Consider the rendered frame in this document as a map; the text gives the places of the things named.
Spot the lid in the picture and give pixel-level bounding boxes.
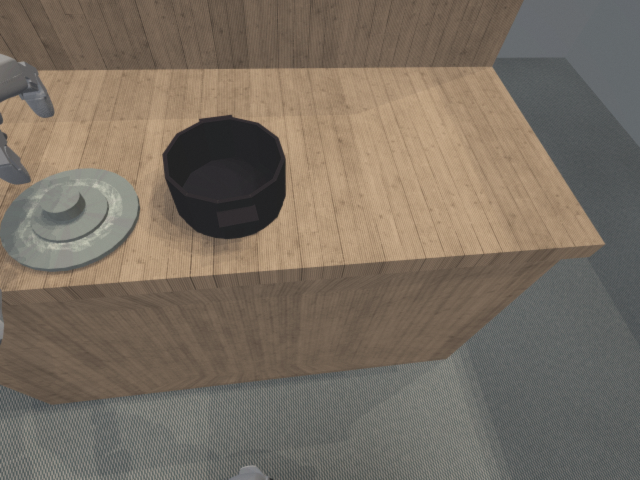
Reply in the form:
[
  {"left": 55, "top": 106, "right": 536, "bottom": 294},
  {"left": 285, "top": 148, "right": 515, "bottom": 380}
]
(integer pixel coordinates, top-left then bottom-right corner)
[{"left": 0, "top": 168, "right": 140, "bottom": 272}]

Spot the pot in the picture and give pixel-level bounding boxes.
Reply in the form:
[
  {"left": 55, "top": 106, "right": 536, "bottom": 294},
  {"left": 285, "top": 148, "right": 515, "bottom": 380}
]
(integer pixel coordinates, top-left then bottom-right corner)
[{"left": 162, "top": 115, "right": 286, "bottom": 239}]

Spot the robot left hand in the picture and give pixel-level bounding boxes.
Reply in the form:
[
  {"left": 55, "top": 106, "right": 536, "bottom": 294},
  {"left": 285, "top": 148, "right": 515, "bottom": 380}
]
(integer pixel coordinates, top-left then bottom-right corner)
[{"left": 0, "top": 54, "right": 54, "bottom": 185}]

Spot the table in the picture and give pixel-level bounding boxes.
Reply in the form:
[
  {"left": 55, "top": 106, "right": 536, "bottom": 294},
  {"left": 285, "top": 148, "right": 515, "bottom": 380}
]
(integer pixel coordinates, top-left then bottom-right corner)
[{"left": 0, "top": 0, "right": 605, "bottom": 405}]

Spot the left robot shin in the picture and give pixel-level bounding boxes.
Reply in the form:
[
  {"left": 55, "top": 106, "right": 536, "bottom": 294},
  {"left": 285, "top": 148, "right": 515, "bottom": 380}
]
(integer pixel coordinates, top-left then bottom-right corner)
[{"left": 239, "top": 465, "right": 266, "bottom": 477}]

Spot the knob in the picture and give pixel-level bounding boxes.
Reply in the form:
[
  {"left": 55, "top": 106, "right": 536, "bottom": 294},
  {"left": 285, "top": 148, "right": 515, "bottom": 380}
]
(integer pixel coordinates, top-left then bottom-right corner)
[{"left": 41, "top": 185, "right": 85, "bottom": 221}]

